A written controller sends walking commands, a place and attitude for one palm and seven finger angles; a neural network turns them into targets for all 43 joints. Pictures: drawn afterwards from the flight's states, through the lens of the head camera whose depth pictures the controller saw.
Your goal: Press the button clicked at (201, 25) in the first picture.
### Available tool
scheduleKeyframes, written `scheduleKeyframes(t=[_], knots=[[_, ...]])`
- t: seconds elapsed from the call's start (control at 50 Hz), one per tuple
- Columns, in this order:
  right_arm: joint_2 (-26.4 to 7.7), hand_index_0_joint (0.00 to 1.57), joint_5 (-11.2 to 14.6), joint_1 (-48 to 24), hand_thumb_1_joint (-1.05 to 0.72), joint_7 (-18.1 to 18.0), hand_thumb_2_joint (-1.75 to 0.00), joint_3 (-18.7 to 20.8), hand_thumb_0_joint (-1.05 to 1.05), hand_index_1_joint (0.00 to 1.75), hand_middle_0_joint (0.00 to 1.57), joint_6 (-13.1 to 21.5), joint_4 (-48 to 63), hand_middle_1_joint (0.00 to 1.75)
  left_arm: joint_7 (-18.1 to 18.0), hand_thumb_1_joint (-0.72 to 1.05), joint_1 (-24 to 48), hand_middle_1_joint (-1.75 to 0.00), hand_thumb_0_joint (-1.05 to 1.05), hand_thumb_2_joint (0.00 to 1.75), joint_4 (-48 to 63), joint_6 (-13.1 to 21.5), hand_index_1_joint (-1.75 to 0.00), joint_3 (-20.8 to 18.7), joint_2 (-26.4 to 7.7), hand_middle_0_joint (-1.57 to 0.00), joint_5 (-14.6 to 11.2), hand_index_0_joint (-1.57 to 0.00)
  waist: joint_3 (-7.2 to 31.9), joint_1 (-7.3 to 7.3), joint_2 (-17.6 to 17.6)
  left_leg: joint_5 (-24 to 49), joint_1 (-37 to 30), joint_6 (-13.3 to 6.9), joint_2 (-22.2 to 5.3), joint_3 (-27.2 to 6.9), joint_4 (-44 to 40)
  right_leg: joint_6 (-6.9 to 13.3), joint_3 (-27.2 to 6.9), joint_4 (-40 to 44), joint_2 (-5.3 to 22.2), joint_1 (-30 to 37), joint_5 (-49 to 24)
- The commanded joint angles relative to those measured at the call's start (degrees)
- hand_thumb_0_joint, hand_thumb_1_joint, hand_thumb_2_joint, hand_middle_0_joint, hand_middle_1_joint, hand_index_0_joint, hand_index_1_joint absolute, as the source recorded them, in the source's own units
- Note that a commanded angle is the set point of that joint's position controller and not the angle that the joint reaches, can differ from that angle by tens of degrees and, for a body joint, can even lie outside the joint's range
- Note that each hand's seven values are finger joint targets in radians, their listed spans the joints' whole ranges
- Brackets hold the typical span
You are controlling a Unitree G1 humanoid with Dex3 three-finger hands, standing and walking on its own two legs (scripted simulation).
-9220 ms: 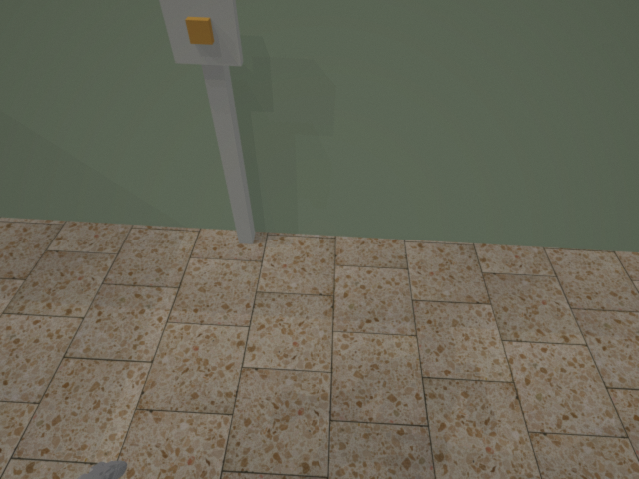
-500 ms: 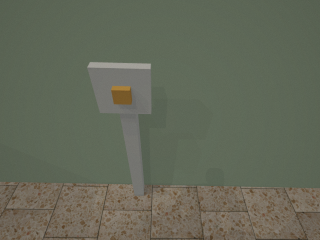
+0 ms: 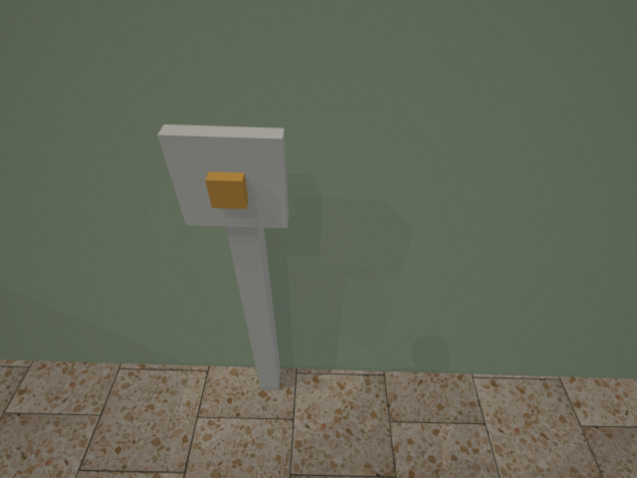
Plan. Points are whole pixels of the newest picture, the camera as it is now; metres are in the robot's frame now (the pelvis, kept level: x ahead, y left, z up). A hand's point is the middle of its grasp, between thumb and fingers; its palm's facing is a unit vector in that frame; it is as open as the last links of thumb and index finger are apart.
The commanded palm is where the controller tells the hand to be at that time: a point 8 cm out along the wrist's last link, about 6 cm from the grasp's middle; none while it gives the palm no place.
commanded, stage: look again from close up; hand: left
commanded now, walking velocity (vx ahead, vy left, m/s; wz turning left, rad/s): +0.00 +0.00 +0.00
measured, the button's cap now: (228, 189) +0.51 +0.18 +0.09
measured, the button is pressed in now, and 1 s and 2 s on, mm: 0 0 0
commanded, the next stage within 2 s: raise the hand and make a fist in 0.12 s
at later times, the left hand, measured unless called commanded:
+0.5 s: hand (196, 410) +0.20 +0.17 -0.01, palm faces +0.08 -1.00 -0.05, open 6.4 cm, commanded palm +0.12 +0.23 -0.05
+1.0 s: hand (191, 411) +0.20 +0.17 +0.00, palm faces +0.05 -1.00 -0.05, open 3.3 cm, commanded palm +0.16 +0.23 +0.01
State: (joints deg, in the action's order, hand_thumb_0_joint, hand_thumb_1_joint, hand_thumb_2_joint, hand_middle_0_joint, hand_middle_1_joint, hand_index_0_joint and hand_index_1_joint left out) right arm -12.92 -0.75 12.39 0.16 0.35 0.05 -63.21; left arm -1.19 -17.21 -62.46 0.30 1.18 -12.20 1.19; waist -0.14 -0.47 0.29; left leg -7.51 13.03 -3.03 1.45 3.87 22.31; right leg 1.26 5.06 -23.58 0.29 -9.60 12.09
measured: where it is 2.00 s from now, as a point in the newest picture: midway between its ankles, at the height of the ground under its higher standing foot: outside the picture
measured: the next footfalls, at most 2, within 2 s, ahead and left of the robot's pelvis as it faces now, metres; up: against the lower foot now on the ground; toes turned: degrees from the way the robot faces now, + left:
none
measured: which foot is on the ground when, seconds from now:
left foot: down 0.00-1.00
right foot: down 0.00-1.00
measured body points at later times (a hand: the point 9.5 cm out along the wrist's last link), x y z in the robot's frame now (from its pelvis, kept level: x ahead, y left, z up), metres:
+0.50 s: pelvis +0.00 -0.02 -0.05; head +0.02 -0.02 +0.40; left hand +0.19 +0.22 +0.00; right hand +0.18 -0.27 -0.12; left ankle +0.05 +0.08 -0.74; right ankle +0.01 -0.10 -0.74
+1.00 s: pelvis +0.02 -0.03 -0.06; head +0.05 -0.03 +0.39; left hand +0.19 +0.23 +0.00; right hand +0.19 -0.25 -0.15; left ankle +0.05 +0.08 -0.74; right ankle +0.01 -0.10 -0.74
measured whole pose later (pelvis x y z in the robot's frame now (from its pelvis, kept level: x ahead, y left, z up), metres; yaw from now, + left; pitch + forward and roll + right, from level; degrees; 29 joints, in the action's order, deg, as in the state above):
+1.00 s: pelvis +0.02 -0.03 -0.06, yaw +0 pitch +11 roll -2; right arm -10.3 1.9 13.9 -3.5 -0.4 10.2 -32.3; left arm 15.3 -31.5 6.7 19.2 -10.9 -12.9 -17.4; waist 6.9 -0.2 2.3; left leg -24.2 42.9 -0.9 -1.7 0.8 56.6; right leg 3.7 7.4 -54.7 -1.5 -37.3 28.2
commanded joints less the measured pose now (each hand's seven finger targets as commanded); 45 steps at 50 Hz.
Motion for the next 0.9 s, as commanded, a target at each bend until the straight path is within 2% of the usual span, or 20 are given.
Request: scheduleKeyframes(t=[0.0,0.18,0.2,0.22,0.24,0.26,0.28,0.3,0.32,0.34,0.38,0.44,0.46,0.52,0.56,0.62,0.68,0.78,0.84,0.88], knots=[[-7.95,0.2,0.17,0.63,-0.9,-0.77,-0.9,1.16,0.0,0.3,0.2,0.94,1.94,0.3,-0.68,0.9,-0.36,-0.3,0.0,0.9,2.48,1.17,-0.3,-1.66,-8.31,-0.2,-0.25,-0.2,-2.45,0.6,-0.34,-5.59,-0.49,0.72,-7.39,-8.89,-4.91,1.18,-8.37,7.08,7.37,-4.12,4.83],[-6.5,0.2,0.21,0.94,-0.9,-0.89,-0.9,0.67,0.0,0.3,0.2,1.01,0.79,0.3,-0.85,0.9,-0.16,-0.3,0.0,0.9,2.25,1.28,-0.3,-1.53,-7.55,-0.2,-0.45,-0.2,-2.41,0.23,-0.7,-0.71,-0.78,1.03,-7.36,-7.98,-3.68,1.1,-8.06,7.17,7.51,-2.14,1.56],[-3.73,0.2,0.43,-1.17,-0.9,-0.87,-0.9,-0.13,0.0,0.3,0.2,1.59,4.41,0.3,-3.19,0.9,-4.96,-0.3,0.0,0.9,0.87,2.08,-0.3,-0.96,-3.85,-0.2,0.22,-0.2,-6.12,-1.01,-1.12,-3.02,2.35,2.69,-6.92,-4.72,6.77,-0.8,-9.99,7.4,9.94,-3.84,-9.29],[-13.28,0.2,3.78,-0.58,-0.9,-3.24,-0.9,2.14,0.0,0.3,0.2,8.84,25.9,0.3,-2.73,0.9,35.69,-0.33,0.0,0.9,84.83,14.39,-0.33,-14.51,-20.63,-0.23,-11.89,-0.23,21.39,5.8,10.74,1.03,-14.05,1.68,-0.14,-4.73,0.48,0.54,-4.79,0.81,2.92,-0.4,-5.6],[-8.95,0.2,3.65,-4.79,-0.9,-5.16,-0.9,0.06,0.0,0.3,0.2,14.4,24.32,0.3,-4.61,0.9,10.48,-0.36,0.0,0.9,75.87,13.48,-0.36,-12.19,-17.76,-0.25,-8.11,-0.25,19.46,-1.44,17.72,-1.91,-14.46,1.94,-2.22,-3.71,-1.51,2.08,-2.06,-3.3,0.7,-1.81,1.44],[-6.88,0.2,3.65,-5.49,-0.9,-5.11,-0.9,0.91,0.0,0.3,0.2,15.55,23.34,0.3,-5.96,0.9,-5.37,-0.39,0.0,0.9,65.59,7.61,-0.39,-5.64,-3.16,-0.28,-11.01,-0.28,8.51,0.38,14.5,-11.26,-3.56,3.94,-3.11,-6.83,-4.01,1.26,1.2,-4.34,0.17,-5.84,5.8],[-7.54,0.2,4.2,-2.63,-0.9,-4.68,-0.9,0.48,0.0,0.3,0.2,15.94,23.54,0.3,-4.94,0.9,-4.49,-0.42,0.0,0.9,61.98,7.68,-0.42,-4.52,-0.02,-0.31,-11.54,-0.31,0.65,2.65,7.39,-15.0,0.64,3.08,-2.49,-8.01,-2.57,0.81,1.59,-4.37,-0.4,-10.41,6.51],[-8.79,0.2,3.41,-4.19,-0.9,-4.48,-0.9,1.69,0.0,0.3,0.2,16.45,26.3,0.3,-4.02,0.9,-0.03,-0.45,0.0,0.9,63.05,11.06,-0.45,-8.12,-3.33,-0.34,-12.56,-0.34,-4.53,3.44,2.38,-16.52,5.21,2.61,-1.73,-8.86,1.06,0.22,1.67,-4.24,-0.64,-15.29,9.88],[-9.47,0.2,2.47,-4.13,-0.9,-4.05,-0.9,2.94,0.0,0.3,0.2,16.3,26.52,0.3,-2.16,0.9,-4.83,-0.48,0.0,0.9,56.67,14.57,-0.48,-10.57,-3.69,-0.36,-12.64,-0.36,-4.95,2.99,-5.66,-16.75,9.36,2.59,-1.54,-8.25,4.91,-0.06,1.68,-5.37,-0.87,-19.79,14.42],[-8.8,0.2,1.83,-4.85,-0.9,-3.43,-0.9,3.28,0.0,0.3,0.2,16.38,27.99,0.3,0.86,0.9,-11.56,-0.51,0.0,0.9,51.21,18.86,-0.51,-10.01,-0.16,-0.39,-13.82,-0.39,-5.34,1.25,-10.98,-15.87,14.19,2.72,-1.08,-7.32,9.68,-0.1,1.64,-8.19,-1.04,-23.75,17.46],[-7.91,0.2,1.36,-6.45,-0.9,-1.45,-0.9,4.15,0.0,0.3,0.2,17.0,31.08,0.3,8.19,0.9,-20.4,-0.57,0.0,0.9,48.76,28.43,-0.57,-10.72,1.85,-0.45,-15.42,-0.45,2.12,-2.29,-12.19,-13.73,20.73,3.3,-0.45,-4.96,19.02,0.32,-0.29,-15.72,-0.57,-27.59,18.9],[-8.14,0.2,1.58,-8.35,-0.9,0.7,-0.9,5.52,0.0,0.3,0.2,17.95,36.06,0.3,19.42,0.9,-22.38,-0.66,0.0,0.9,53.58,40.38,-0.66,-12.61,-1.34,-0.53,-17.54,-0.53,9.73,-2.91,-6.44,-11.02,28.73,3.4,-0.2,-4.09,29.73,0.81,-5.19,-24.45,0.35,-29.12,13.45],[-8.05,0.2,1.95,-7.85,-0.9,1.06,-0.9,5.75,0.0,0.3,0.2,17.48,37.19,0.3,21.16,0.9,-25.48,-0.69,0.0,0.9,52.65,39.64,-0.69,-15.52,-3.44,-0.56,-18.2,-0.56,11.56,-4.05,-4.97,-10.39,30.02,3.1,-0.26,-3.82,30.96,0.85,-6.99,-25.27,0.67,-28.37,12.43],[-7.8,0.2,2.89,-9.1,-0.9,-0.65,-0.9,5.39,0.0,0.3,0.2,16.03,42.41,0.3,21.73,0.9,-20.49,-0.78,0.0,0.9,66.97,33.38,-0.78,-17.91,-5.3,-0.64,-21.63,-0.64,18.58,-3.7,-0.12,-10.06,28.53,2.04,-0.22,-3.02,32.2,-0.12,-8.28,-25.43,0.53,-27.03,12.15],[-6.87,0.2,2.8,-7.15,-0.9,-1.97,-0.9,4.9,0.0,0.3,0.2,15.28,42.8,0.3,18.68,0.9,-14.32,-0.84,0.0,0.9,76.22,31.34,-0.84,-18.29,-6.7,-0.69,-21.72,-0.69,17.77,-1.39,0.66,-10.4,29.21,1.64,-0.71,-4.21,34.01,-1.37,-10.76,-24.29,0.68,-27.89,11.85],[-5.8,0.2,2.16,-3.36,-0.9,-3.24,-0.9,4.53,0.0,0.3,0.2,14.2,42.14,0.3,14.79,0.9,-12.37,-0.93,0.0,0.9,85.52,32.38,-0.93,-14.89,-6.06,-0.78,-18.29,-0.78,18.21,0.96,3.72,-4.88,25.4,0.64,-1.93,-5.39,34.35,-1.16,-8.5,-25.76,-0.1,-28.52,1.54],[-6.0,0.2,1.77,-2.47,-0.9,-4.21,-0.9,3.91,0.0,0.3,0.2,13.85,40.07,0.3,15.42,0.9,-9.58,-1.02,0.0,0.9,84.22,33.41,-1.02,-12.99,-6.21,-0.86,-16.86,-0.86,15.24,3.21,2.05,-4.18,26.27,0.29,-2.54,-6.35,35.45,-1.28,-7.32,-26.18,-0.57,-31.16,-0.75],[-6.53,0.2,2.91,-3.42,-0.9,-4.45,-0.9,3.2,0.0,0.3,0.2,14.18,40.25,0.3,19.81,0.9,-14.81,-1.17,0.0,0.9,78.91,27.55,-1.17,-14.95,-6.99,-1.0,-19.07,-1.0,17.76,1.18,2.46,-4.1,24.7,0.4,-2.23,-6.62,32.99,-1.54,-6.98,-23.45,-0.41,-26.44,-0.05],[-5.86,0.2,3.27,-3.98,-0.9,-4.55,-0.9,3.09,0.0,0.3,0.2,13.72,41.06,0.3,18.97,0.9,-17.27,-1.26,0.0,0.9,79.77,23.07,-1.26,-17.27,-7.51,-1.08,-20.18,-1.08,20.17,-0.45,1.36,-2.53,22.91,0.6,-1.92,-6.33,30.43,-2.21,-6.52,-22.09,0.34,-21.61,-3.15],[-5.5,0.2,3.23,-4.56,-0.9,-4.54,-0.9,2.82,0.0,0.3,0.2,13.43,41.3,0.3,17.6,0.9,-17.81,-1.32,0.0,0.9,79.43,21.92,-1.32,-17.66,-7.05,-1.13,-20.39,-1.13,18.52,-0.97,-0.2,-2.71,22.76,0.7,-1.94,-6.55,28.85,-2.14,-5.64,-21.63,0.15,-20.88,-2.44]])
